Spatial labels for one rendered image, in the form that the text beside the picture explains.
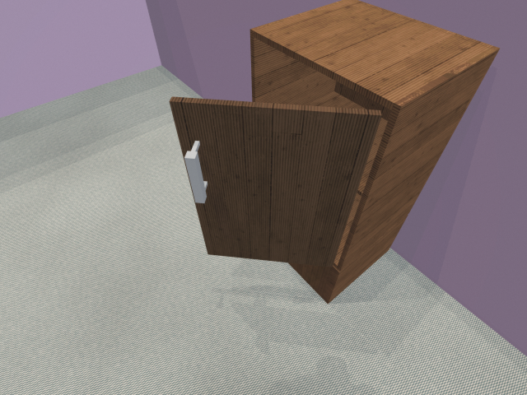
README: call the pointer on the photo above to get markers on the cupboard door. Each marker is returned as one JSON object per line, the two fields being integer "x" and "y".
{"x": 282, "y": 179}

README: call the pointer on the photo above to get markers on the handle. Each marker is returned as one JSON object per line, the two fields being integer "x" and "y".
{"x": 195, "y": 174}

